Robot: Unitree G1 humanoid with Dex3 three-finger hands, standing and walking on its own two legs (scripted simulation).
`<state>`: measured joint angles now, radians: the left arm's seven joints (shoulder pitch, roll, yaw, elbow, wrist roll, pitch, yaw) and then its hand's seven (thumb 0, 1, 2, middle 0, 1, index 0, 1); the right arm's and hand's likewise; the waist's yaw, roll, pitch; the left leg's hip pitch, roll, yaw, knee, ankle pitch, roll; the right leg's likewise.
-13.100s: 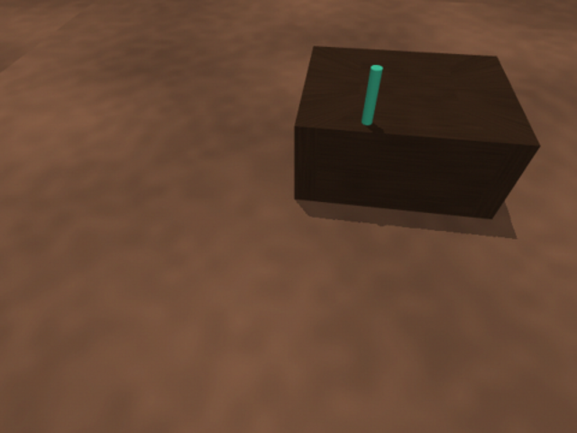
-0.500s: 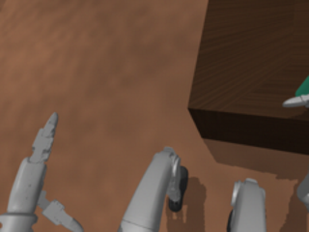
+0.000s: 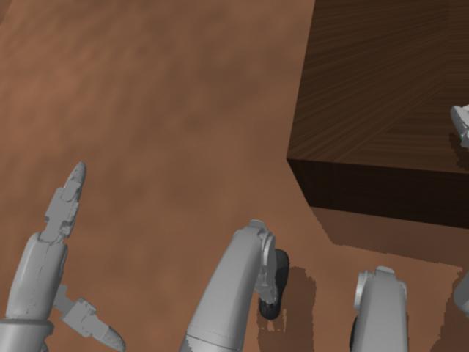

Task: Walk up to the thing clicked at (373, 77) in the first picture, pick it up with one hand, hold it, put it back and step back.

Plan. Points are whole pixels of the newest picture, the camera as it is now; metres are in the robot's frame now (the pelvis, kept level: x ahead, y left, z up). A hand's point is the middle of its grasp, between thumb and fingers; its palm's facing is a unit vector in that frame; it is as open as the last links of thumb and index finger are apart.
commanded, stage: settle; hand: right
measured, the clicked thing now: out of the picture +0.52 -0.21 +0.00
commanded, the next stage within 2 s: lift in 1.10 s
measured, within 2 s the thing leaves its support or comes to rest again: leaves its support in 0.14 s
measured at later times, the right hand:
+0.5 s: hand out of the picture +0.54 -0.21 +0.02, palm faces +0.16 +0.99 -0.01, open 5.5 cm
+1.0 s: hand out of the picture +0.54 -0.20 +0.05, palm faces +0.16 +0.99 +0.00, open 5.5 cm
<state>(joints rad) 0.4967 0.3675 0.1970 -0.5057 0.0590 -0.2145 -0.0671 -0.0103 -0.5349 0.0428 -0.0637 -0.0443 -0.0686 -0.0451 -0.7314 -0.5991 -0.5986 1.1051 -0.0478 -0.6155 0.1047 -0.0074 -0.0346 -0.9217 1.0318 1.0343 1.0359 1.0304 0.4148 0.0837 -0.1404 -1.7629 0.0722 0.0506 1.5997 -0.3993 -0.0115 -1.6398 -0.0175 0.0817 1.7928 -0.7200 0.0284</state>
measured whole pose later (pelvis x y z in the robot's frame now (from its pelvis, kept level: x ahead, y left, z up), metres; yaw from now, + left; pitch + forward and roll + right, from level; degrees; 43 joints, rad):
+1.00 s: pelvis +0.02 +0.00 +0.06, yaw +0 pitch +29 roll +3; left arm 0.48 0.30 0.10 -0.33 0.07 -0.15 -0.04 -0.01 -0.54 0.05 -0.07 -0.05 -0.07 -0.05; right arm -0.76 -0.53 -0.54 1.10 -0.02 -0.52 0.08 -0.01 -0.08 -1.22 1.01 1.17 1.01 1.19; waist 0.34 0.05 -0.15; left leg -1.52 0.06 0.05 1.40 -0.39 -0.01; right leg -1.39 -0.03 0.07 1.57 -0.68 0.03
